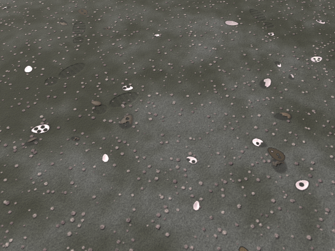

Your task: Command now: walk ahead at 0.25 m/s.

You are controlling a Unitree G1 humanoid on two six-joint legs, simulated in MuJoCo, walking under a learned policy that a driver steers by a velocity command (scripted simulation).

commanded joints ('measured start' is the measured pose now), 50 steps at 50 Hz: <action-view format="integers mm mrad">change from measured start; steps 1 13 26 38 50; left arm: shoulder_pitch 20 88 -71 -35 -41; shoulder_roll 5 19 23 31 42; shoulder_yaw -7 -11 -4 4 6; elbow -36 -16 55 182 271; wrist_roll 5 9 12 -4 -6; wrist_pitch -7 15 41 57 76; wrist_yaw -8 -15 6 13 28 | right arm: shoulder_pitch -78 40 -102 -42 -43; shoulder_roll -152 -117 -91 -88 -73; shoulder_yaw -29 4 1 8 14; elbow -66 1 41 115 162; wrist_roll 4 15 -11 7 5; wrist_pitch -7 51 86 68 74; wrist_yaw -17 -27 -58 -53 -50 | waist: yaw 40 69 63 37 44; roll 96 -127 138 50 55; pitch -52 -318 -5 -62 -38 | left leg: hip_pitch -77 -295 -272 -97 -79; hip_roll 217 85 162 132 123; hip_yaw -62 -121 -129 -87 -76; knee -76 654 69 140 107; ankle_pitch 567 -566 -332 77 92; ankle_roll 125 -107 -48 -54 -51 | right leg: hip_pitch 160 752 467 514 531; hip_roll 23 -228 84 77 74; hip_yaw -26 342 -9 -14 -15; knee -200 -499 -492 -442 -462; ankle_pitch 184 621 -111 217 189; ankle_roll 7 -330 -31 -40 -28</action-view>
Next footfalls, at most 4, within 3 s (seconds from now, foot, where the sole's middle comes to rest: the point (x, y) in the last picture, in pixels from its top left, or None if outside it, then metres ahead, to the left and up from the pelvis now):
0.18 right None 0.25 -0.13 -0.78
0.44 left None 0.16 0.12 -0.78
1.52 right None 0.28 -0.14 -0.78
2.02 left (141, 212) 0.64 0.09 -0.78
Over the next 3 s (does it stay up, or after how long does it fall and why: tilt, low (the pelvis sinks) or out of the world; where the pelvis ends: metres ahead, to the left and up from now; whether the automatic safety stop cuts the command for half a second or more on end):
stays up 0.95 0.14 -0.03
